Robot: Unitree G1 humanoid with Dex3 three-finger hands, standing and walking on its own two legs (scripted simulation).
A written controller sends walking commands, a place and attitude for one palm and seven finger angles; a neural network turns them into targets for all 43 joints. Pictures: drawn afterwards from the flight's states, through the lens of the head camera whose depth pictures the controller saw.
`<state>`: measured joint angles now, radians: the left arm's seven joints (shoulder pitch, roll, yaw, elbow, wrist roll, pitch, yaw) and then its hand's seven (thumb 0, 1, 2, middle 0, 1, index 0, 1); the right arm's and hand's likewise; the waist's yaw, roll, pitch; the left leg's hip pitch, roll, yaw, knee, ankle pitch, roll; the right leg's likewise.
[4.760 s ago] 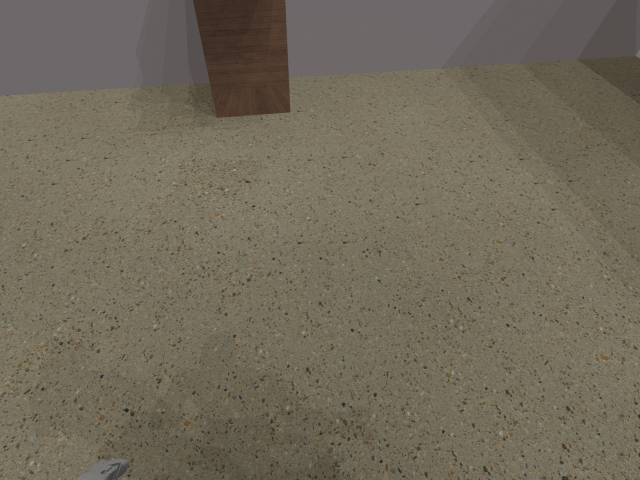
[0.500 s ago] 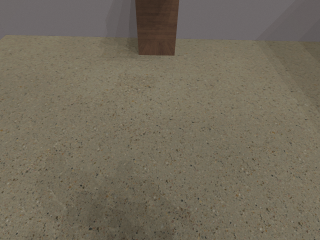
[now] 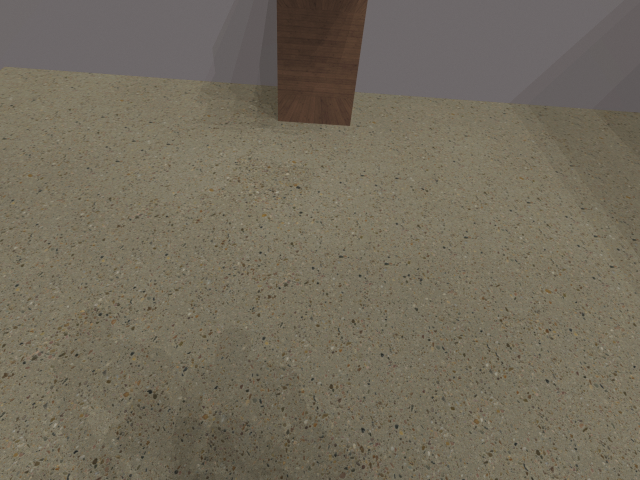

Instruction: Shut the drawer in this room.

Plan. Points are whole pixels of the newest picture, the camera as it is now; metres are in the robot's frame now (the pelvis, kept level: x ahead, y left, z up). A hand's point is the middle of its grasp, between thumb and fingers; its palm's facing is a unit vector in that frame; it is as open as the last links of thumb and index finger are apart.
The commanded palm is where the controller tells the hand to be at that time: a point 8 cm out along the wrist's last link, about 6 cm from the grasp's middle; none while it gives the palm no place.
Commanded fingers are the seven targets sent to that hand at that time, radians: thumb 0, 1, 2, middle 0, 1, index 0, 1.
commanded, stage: stand and wait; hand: left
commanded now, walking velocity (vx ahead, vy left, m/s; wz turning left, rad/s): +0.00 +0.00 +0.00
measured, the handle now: out of the picture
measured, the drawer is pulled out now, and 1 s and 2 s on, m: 0.24 0.24 0.24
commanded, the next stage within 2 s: turn or walk to find it in 0.16 s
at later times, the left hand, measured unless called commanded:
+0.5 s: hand out of the picture +0.08 +0.18 -0.18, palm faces +0.20 -0.96 -0.18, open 7.3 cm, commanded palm none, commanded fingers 0.00 0.90 0.90 -0.20 -0.30 -0.20 -0.30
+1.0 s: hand out of the picture +0.06 +0.19 -0.18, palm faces +0.31 -0.93 -0.20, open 7.3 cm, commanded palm none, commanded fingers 0.00 0.90 0.90 -0.20 -0.30 -0.20 -0.30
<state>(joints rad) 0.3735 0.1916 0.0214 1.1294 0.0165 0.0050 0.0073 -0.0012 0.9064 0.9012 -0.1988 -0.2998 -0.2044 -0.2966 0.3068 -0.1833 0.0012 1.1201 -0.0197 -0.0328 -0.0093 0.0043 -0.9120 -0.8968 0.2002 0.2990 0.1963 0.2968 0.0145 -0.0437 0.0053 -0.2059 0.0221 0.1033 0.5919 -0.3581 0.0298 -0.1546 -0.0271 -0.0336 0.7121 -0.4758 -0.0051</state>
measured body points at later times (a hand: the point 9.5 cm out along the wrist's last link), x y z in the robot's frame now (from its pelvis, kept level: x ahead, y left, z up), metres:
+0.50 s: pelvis +0.08 +0.01 +0.00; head +0.09 +0.03 +0.45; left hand +0.07 +0.23 -0.17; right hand +0.10 -0.22 -0.15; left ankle +0.00 +0.09 -0.73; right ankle +0.08 -0.13 -0.72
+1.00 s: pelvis +0.10 +0.00 +0.00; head +0.12 +0.03 +0.45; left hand +0.04 +0.24 -0.16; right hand +0.21 -0.21 -0.15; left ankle +0.05 +0.10 -0.73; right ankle +0.09 -0.13 -0.71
